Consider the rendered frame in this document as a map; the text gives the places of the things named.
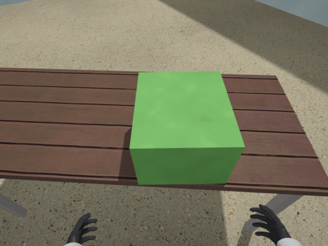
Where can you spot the robot right hand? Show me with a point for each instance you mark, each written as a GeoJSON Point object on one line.
{"type": "Point", "coordinates": [273, 224]}

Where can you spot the table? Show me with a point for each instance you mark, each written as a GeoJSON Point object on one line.
{"type": "Point", "coordinates": [75, 126]}

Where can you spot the robot left hand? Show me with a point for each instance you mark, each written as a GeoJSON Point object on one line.
{"type": "Point", "coordinates": [78, 231]}

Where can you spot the carton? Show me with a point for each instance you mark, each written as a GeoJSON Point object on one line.
{"type": "Point", "coordinates": [184, 130]}

